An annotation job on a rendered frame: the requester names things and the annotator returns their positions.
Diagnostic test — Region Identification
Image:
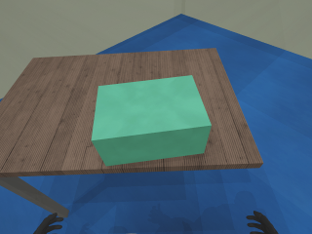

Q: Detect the table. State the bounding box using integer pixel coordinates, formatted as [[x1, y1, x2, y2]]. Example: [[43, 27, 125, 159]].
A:
[[0, 48, 263, 218]]

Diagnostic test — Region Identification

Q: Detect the carton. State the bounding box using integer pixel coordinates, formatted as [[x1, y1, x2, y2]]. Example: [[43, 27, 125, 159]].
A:
[[91, 75, 212, 167]]

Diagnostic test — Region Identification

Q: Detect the right robot hand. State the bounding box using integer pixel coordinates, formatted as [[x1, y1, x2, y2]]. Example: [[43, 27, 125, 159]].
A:
[[246, 211, 279, 234]]

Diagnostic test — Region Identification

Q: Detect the left robot hand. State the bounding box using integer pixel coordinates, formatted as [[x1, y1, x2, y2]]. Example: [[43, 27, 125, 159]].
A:
[[33, 213, 64, 234]]

